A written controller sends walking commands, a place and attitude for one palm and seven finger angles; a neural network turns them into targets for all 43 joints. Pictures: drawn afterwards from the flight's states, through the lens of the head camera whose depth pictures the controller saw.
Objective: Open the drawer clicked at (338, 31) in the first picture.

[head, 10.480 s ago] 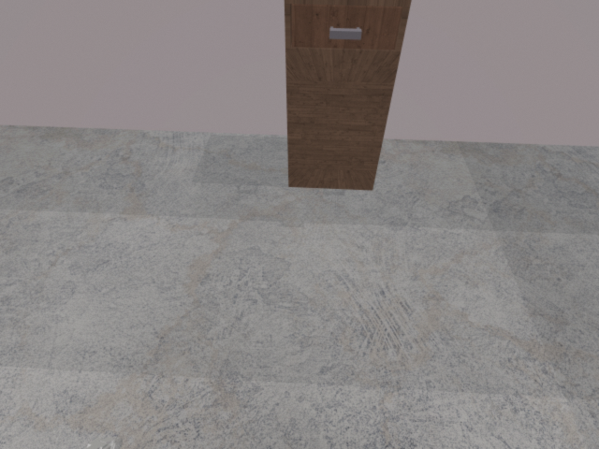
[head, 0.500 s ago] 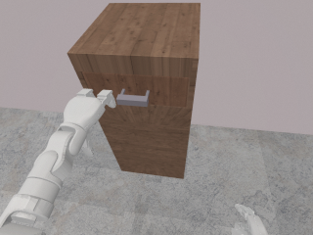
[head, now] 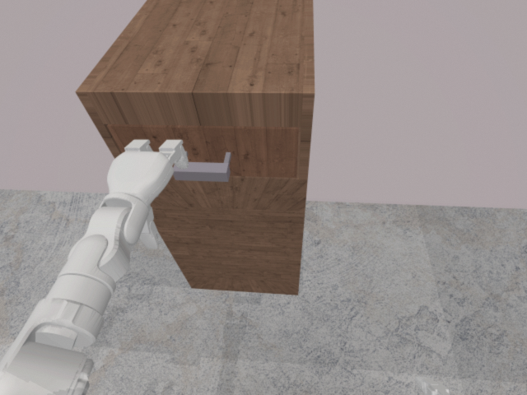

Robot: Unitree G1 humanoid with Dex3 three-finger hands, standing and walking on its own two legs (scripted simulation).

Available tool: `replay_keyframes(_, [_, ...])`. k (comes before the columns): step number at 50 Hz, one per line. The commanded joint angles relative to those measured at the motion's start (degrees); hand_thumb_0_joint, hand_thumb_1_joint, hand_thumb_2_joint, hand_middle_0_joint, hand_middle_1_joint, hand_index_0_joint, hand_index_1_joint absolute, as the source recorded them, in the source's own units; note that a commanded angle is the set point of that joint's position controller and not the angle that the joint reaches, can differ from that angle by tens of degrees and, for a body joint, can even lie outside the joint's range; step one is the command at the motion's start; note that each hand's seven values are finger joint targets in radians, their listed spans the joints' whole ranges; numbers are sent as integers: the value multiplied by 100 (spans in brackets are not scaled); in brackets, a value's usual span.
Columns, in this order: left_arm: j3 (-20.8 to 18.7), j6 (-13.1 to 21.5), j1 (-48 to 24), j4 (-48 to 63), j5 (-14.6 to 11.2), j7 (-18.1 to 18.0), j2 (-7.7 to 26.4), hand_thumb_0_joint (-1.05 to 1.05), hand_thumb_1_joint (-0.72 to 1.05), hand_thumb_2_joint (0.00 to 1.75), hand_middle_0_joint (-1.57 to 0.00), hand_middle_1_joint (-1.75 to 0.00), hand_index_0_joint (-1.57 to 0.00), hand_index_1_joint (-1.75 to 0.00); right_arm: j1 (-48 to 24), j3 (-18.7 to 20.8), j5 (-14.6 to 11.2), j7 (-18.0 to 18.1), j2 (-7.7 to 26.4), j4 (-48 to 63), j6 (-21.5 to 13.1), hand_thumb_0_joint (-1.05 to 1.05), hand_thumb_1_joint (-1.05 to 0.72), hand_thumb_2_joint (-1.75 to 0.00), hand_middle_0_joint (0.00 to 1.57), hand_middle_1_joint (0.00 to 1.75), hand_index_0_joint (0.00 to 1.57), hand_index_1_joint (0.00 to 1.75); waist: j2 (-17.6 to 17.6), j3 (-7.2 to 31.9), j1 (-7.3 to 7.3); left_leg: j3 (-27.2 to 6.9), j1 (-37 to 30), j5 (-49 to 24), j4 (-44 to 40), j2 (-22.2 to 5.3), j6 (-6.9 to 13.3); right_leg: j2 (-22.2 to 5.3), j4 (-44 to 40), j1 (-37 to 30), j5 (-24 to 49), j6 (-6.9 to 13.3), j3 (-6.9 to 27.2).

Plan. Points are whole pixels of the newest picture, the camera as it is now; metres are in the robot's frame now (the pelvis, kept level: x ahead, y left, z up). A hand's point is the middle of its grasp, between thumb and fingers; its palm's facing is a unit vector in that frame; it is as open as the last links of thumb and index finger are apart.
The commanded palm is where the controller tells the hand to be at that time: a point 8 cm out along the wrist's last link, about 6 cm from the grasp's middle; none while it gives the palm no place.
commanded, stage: move the hooked fingers above the handle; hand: left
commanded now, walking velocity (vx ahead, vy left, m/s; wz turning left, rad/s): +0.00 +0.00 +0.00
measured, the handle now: (203, 163) +0.54 +0.17 +0.00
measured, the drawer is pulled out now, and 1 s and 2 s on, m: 0.00 0.00 0.00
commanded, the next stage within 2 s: lower the fingers behind the handle in 1.36 s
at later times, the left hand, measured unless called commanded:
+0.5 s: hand (178, 171) +0.46 +0.19 +0.06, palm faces -0.04 -0.01 -1.00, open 13.8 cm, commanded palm +0.45 +0.20 +0.12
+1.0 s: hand (184, 166) +0.49 +0.19 +0.05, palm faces -0.05 +0.00 -1.00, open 13.8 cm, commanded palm +0.47 +0.19 +0.12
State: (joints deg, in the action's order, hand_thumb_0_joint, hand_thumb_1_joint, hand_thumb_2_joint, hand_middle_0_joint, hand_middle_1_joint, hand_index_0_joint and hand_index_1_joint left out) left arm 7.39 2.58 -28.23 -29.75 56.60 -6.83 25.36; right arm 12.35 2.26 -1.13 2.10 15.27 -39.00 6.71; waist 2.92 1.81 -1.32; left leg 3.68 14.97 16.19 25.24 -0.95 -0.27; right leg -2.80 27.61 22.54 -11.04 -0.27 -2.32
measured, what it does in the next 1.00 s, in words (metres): stands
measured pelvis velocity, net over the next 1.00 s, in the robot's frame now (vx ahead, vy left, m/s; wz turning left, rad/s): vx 0.00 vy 0.00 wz -0.02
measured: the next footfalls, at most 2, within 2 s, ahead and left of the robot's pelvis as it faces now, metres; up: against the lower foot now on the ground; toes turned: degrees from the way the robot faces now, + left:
none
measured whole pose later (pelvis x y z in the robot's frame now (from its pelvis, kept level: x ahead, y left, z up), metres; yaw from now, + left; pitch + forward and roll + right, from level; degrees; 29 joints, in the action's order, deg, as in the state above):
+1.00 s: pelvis +0.00 +0.00 -0.01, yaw -1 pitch +14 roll +1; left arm 5.2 2.7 -48.7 -57.7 61.3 -13.1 25.8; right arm 19.2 3.2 0.1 1.9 15.0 -40.0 6.5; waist 2.3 4.5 5.2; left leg 4.4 26.8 19.2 32.5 -1.7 0.0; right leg -2.2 32.6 33.8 -12.3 -0.4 -1.3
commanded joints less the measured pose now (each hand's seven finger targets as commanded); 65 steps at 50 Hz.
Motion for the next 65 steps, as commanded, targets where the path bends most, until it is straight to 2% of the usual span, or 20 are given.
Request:
replay_keyframes(1, [-598, 16, -2697, 719, 32, -199, 1217, 0, -50, 30, -30, -120, -30, -120, -100, 241, 27, 55, 688, 691, -206, 0, -90, -90, 20, 30, 20, 30, -439, 1864, 82, -1, 103, -1750, -134, 281, 198, 241, -56, -1488, 1402, 226, 52])
replay_keyframes(5, [-453, 189, -3075, 637, 82, -226, 1072, 0, -50, 30, -30, -120, -30, -120, 89, 283, 63, 51, 639, 680, -206, 0, -90, -90, 20, 30, 20, 30, -268, 2228, 132, -37, -68, -2061, 47, 282, 197, 258, 106, -1404, 1667, 244, 41])
replay_keyframes(8, [-394, 256, -3309, 297, 96, -307, 960, 0, -50, 30, -30, -120, -30, -120, 194, 292, 79, 27, 630, 619, -193, 0, -90, -90, 20, 30, 20, 30, -273, 2118, 195, -57, 37, -2047, 115, 282, 184, 270, 155, -1207, 1628, 241, 13])
replay_keyframes(11, [-686, 236, -3440, -160, 182, -429, 1266, 0, -50, 30, -30, -120, -30, -120, 285, 283, 93, 20, 683, 577, -150, 0, -90, -90, 20, 30, 20, 30, -426, 2145, 184, -57, 278, -1989, 153, 302, 176, 289, 228, -1251, 1620, 247, 1])
replay_keyframes(13, [-474, 189, -3724, -343, 261, -531, 1052, 0, -50, 30, -30, -120, -30, -120, 334, 286, 102, -3, 640, 537, -142, 0, -90, -90, 20, 30, 20, 30, -318, 2112, 252, -61, 302, -1992, 189, 283, 169, 287, 276, -1082, 1598, 254, -15])
replay_keyframes(17, [-606, 128, -3843, -597, 300, -610, 1156, 0, -50, 30, -30, -120, -30, -120, 494, 336, 131, -36, 669, 524, -113, 0, -90, -90, 20, 30, 20, 30, -307, 2479, 258, -53, 304, -2251, 315, 278, 177, 307, 387, -1173, 1834, 252, 2])
replay_keyframes(19, [-387, 80, -4075, -825, 291, -631, 908, 0, -50, 30, -30, -120, -30, -120, 566, 345, 137, -40, 671, 469, -97, 0, -90, -90, 20, 30, 20, 30, -379, 2301, 401, -38, 378, -2086, 341, 266, 195, 312, 355, -992, 1768, 234, -3])
replay_keyframes(22, [-570, 72, -4310, -1083, 332, -646, 1208, 0, -50, 30, -30, -120, -30, -120, 686, 339, 131, -9, 732, 448, -90, 0, -90, -90, 20, 30, 20, 30, -451, 2384, 426, -46, 560, -1893, 350, 280, 217, 311, 371, -1023, 1650, 223, 37])
replay_keyframes(31, [-675, 143, -4915, -1525, 440, -887, 1317, 0, -50, 30, -30, -120, -30, -120, 1104, 406, 199, -29, 775, 298, -129, 0, -90, -90, 20, 30, 20, 30, -283, 2765, 615, -67, 672, -2185, 581, 261, 213, 364, 533, -867, 1904, 224, 61])
replay_keyframes(33, [-606, 81, -4909, -1655, 474, -953, 1240, 0, -50, 30, -30, -120, -30, -120, 1156, 415, 210, -52, 774, 279, -135, 0, -90, -90, 20, 30, 20, 30, -162, 2820, 616, -48, 710, -2206, 595, 251, 206, 367, 564, -817, 1917, 225, 59])
replay_keyframes(37, [-884, -33, -4610, -1822, 486, -960, 1607, 0, -50, 30, -30, -120, -30, -120, 1125, 398, 194, -51, 821, 342, -119, 0, -90, -90, 20, 30, 20, 30, -212, 2898, 485, 32, 951, -2059, 558, 257, 231, 353, 567, -1072, 1977, 212, 106])
replay_keyframes(39, [-737, -85, -4636, -1789, 500, -954, 1415, 0, -50, 30, -30, -120, -30, -120, 1134, 413, 180, -51, 815, 343, -114, 0, -90, -90, 20, 30, 20, 30, -267, 2775, 539, 36, 908, -2037, 535, 227, 229, 367, 535, -948, 1894, 206, 77])
replay_keyframes(42, [-825, -113, -4535, -1831, 469, -917, 1583, 0, -50, 30, -30, -120, -30, -120, 1091, 383, 149, -30, 851, 365, -98, 0, -90, -90, 20, 30, 20, 30, -396, 2655, 528, 45, 1011, -1797, 464, 231, 245, 358, 472, -1004, 1741, 188, 89])
replay_keyframes(43, [-597, -99, -4668, -1719, 453, -900, 1321, 0, -50, 30, -30, -120, -30, -120, 1069, 393, 141, -26, 821, 387, -115, 0, -90, -90, 20, 30, 20, 30, -319, 2610, 587, 36, 931, -1718, 444, 233, 247, 363, 429, -899, 1632, 190, 74])
replay_keyframes(46, [-681, 16, -4873, -1595, 448, -872, 1475, 0, -50, 30, -30, -120, -30, -120, 1073, 394, 132, 32, 837, 381, -150, 0, -90, -90, 20, 30, 20, 30, -345, 2593, 655, 7, 836, -1540, 442, 233, 268, 360, 359, -833, 1397, 186, 106])
replay_keyframes(49, [-524, 159, -5139, -1343, 465, -912, 1303, 0, -50, 30, -30, -120, -30, -120, 1155, 418, 166, 35, 789, 328, -200, 0, -90, -90, 20, 30, 20, 30, 6, 2822, 694, -28, 556, -1734, 506, 228, 250, 364, 411, -706, 1459, 204, 98])
replay_keyframes(54, [-502, 82, -5115, -1740, 444, -1000, 1233, 0, -50, 30, -30, -120, -30, -120, 1131, 381, 162, 15, 797, 256, -211, 0, -90, -90, 20, 30, 20, 30, -227, 2487, 740, -64, 714, -1614, 490, 233, 236, 374, 394, -554, 1356, 194, 53])
replay_keyframes(57, [-597, -6, -5066, -1810, 490, -993, 1373, 0, -50, 30, -30, -120, -30, -120, 1114, 370, 169, 9, 809, 273, -196, 0, -90, -90, 20, 30, 20, 30, -128, 2719, 674, -43, 699, -1782, 523, 242, 223, 359, 452, -676, 1522, 197, 69])
replay_keyframes(59, [-399, -74, -4915, -1909, 452, -947, 1046, 0, -50, 30, -30, -120, -30, -120, 1099, 379, 168, -15, 791, 295, -190, 0, -90, -90, 20, 30, 20, 30, -217, 2611, 685, -38, 674, -1830, 527, 229, 222, 369, 440, -628, 1543, 198, 30])
replay_keyframes(65, [-311, -10, -4978, -1697, 413, -815, 932, 0, -50, 30, -30, -120, -30, -120, 1076, 382, 158, -9, 800, 361, -168, 0, -90, -90, 20, 30, 20, 30, -284, 2573, 709, -75, 597, -1873, 540, 215, 231, 377, 439, -579, 1547, 194, 30])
